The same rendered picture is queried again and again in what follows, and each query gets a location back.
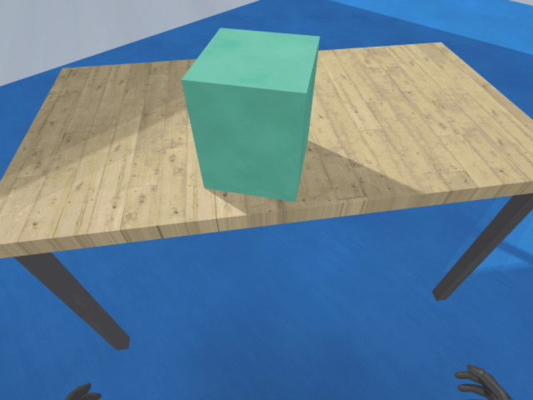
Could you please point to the right robot hand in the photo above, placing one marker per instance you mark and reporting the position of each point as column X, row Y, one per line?
column 490, row 388

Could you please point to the carton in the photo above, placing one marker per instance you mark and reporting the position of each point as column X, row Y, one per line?
column 249, row 96

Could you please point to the left robot hand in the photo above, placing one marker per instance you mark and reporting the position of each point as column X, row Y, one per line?
column 80, row 393

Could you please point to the table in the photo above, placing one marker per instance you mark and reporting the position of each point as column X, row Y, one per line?
column 110, row 158

